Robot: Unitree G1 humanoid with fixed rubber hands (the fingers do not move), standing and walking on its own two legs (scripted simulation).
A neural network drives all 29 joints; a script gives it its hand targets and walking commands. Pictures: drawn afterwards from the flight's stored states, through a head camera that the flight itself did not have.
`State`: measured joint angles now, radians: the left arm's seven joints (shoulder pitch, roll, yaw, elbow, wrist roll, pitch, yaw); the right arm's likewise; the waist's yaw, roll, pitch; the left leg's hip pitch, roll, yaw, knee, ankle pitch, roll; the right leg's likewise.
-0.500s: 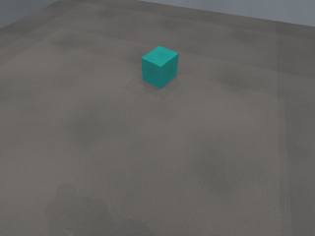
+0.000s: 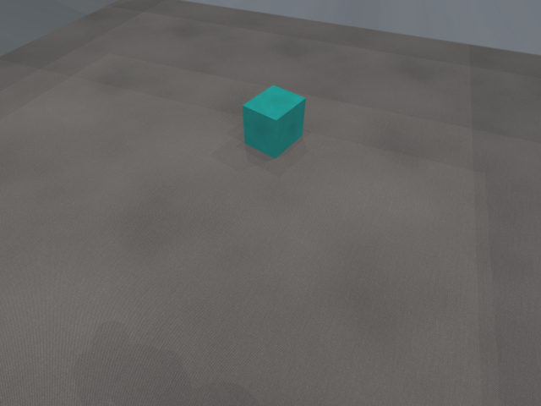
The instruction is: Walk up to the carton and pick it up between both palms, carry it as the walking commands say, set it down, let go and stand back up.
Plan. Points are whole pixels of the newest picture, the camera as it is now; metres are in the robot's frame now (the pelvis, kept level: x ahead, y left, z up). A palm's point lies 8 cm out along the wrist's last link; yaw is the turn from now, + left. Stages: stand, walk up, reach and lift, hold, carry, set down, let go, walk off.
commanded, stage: stand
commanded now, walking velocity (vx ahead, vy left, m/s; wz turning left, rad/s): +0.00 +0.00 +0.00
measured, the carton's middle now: (274, 121) +1.70 -0.07 -0.65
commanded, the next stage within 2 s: walk up in 0.56 s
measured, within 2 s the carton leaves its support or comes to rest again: neither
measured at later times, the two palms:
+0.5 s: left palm out of the picture -0.04 +0.19 -0.15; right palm out of the picture -0.05 -0.19 -0.15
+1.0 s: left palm out of the picture +0.03 +0.20 -0.15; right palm out of the picture -0.01 -0.23 -0.16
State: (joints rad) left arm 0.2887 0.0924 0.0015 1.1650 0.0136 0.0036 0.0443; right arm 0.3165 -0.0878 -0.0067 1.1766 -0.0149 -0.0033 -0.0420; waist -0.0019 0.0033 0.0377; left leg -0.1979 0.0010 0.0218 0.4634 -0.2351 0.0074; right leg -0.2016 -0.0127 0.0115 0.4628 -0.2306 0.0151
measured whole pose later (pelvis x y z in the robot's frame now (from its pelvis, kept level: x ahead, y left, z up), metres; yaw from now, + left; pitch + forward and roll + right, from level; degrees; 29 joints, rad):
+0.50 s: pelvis +0.00 +0.00 +0.00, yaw +0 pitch -1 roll +0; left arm 0.32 0.08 0.00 1.17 0.01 0.00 0.04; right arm 0.33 -0.09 -0.01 1.17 -0.01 -0.01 -0.04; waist 0.00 0.01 0.03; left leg -0.22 0.00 0.02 0.46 -0.22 0.01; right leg -0.22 -0.01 0.01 0.46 -0.22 0.02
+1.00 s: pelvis +0.03 -0.02 -0.01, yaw -1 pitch +0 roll -1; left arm 0.32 0.14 0.05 1.08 0.04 -0.08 0.00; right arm 0.37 -0.13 -0.06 1.11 -0.01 -0.02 -0.01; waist 0.01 0.05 0.00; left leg -0.27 0.09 0.04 0.63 -0.37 -0.02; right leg -0.22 0.00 -0.15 0.53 -0.33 -0.02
